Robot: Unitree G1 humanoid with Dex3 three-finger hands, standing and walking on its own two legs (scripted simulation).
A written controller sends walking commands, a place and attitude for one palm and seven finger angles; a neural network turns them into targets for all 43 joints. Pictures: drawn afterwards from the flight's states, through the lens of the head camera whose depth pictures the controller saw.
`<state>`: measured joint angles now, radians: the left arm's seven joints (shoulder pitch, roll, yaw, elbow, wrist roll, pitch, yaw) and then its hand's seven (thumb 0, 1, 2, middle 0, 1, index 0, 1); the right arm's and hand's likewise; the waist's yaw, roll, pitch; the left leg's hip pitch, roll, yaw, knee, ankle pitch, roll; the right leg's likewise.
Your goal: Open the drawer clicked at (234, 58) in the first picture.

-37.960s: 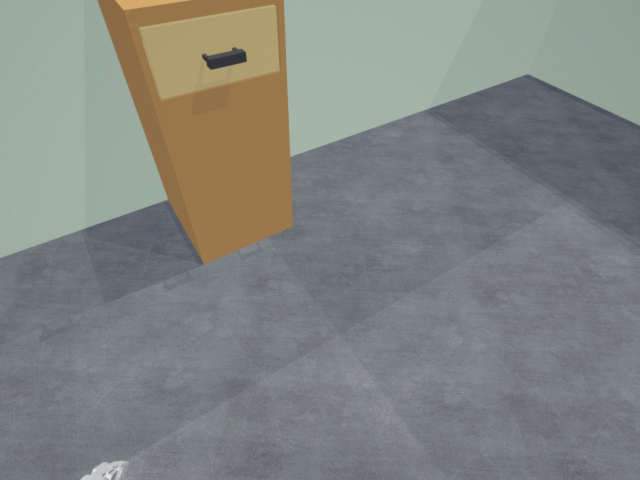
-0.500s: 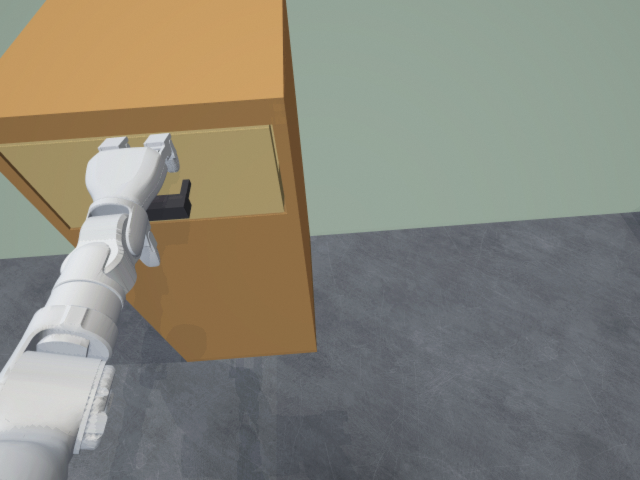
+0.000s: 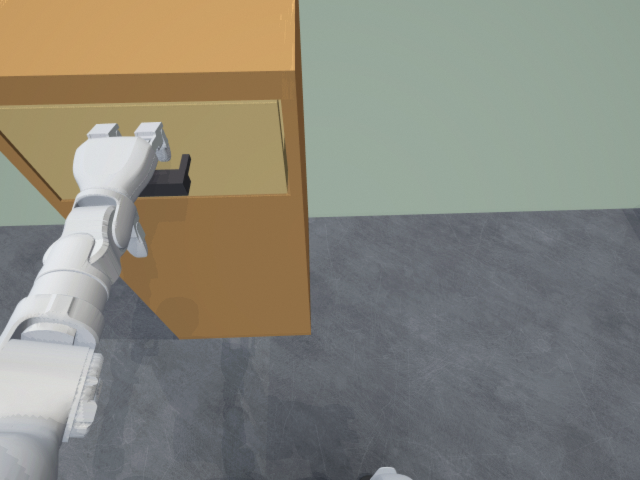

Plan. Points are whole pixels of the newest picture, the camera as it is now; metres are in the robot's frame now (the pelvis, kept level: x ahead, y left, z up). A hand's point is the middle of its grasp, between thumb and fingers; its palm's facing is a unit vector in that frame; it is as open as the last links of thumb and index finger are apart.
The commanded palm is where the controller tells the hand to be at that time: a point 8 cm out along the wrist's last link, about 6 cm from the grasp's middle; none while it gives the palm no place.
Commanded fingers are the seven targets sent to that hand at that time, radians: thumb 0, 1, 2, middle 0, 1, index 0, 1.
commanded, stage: lower the fingers behind the handle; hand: left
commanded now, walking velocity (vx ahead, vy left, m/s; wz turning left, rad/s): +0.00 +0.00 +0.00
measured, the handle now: (152, 172) +0.51 +0.24 +0.05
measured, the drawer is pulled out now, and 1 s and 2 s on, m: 0.00 0.00 0.00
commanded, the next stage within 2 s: lift the hand off the handle in 0.70 s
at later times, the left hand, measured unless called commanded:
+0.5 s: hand (135, 195) +0.46 +0.25 +0.06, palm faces -0.04 +0.04 -1.00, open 13.8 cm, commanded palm +0.44 +0.26 +0.08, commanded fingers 0.00 -0.50 0.30 -0.30 -1.20 -0.30 -1.20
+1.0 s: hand (136, 194) +0.46 +0.25 +0.06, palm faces -0.04 +0.06 -1.00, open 13.7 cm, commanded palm +0.46 +0.24 +0.08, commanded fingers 0.00 -0.50 0.30 -0.30 -1.20 -0.30 -1.20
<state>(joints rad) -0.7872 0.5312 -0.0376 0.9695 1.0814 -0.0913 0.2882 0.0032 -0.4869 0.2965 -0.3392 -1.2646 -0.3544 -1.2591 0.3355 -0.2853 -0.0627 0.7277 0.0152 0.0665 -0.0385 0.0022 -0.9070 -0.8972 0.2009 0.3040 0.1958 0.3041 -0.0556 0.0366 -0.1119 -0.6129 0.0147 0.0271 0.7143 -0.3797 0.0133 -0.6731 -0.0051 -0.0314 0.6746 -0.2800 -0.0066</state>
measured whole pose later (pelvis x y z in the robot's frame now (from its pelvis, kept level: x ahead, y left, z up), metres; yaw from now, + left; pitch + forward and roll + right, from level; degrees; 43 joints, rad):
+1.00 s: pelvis -0.02 +0.00 -0.01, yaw +0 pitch +17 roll -1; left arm -0.88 0.54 -0.12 1.04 1.06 -0.01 0.23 0.00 -0.49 0.30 -0.27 -1.31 -0.33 -1.23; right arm 0.35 -0.26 -0.03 0.71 0.02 0.05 -0.05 0.00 -0.91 -0.90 0.20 0.30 0.20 0.30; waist -0.07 0.04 -0.13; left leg -0.71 0.01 0.03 0.79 -0.39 0.02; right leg -0.76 -0.01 -0.03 0.74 -0.28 0.00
